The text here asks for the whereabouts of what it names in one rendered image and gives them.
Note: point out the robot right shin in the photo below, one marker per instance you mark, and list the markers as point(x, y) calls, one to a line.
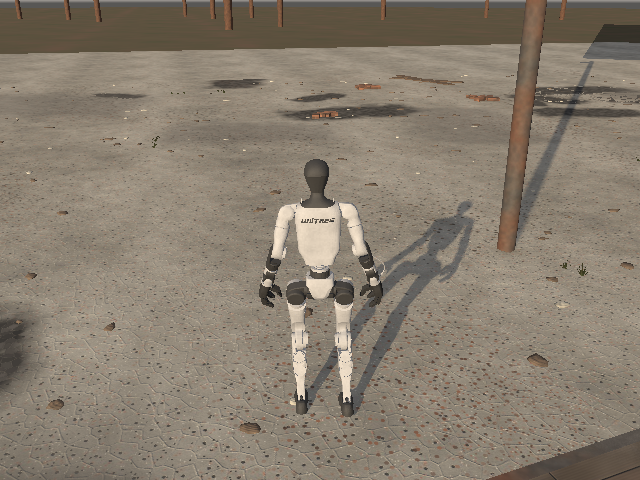
point(345, 365)

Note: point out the left robot forearm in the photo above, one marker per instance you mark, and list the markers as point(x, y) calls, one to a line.
point(271, 269)

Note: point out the left robot hand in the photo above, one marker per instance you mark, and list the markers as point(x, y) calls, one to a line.
point(264, 292)

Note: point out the right robot foot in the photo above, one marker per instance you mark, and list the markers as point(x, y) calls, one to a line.
point(346, 408)

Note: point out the right robot hand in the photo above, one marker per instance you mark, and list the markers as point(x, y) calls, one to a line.
point(377, 292)

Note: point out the right robot upper arm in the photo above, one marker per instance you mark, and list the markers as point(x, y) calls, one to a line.
point(350, 212)

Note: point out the right robot forearm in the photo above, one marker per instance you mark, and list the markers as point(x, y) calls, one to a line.
point(369, 267)

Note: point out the left robot upper arm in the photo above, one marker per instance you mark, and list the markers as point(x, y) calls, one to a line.
point(286, 213)

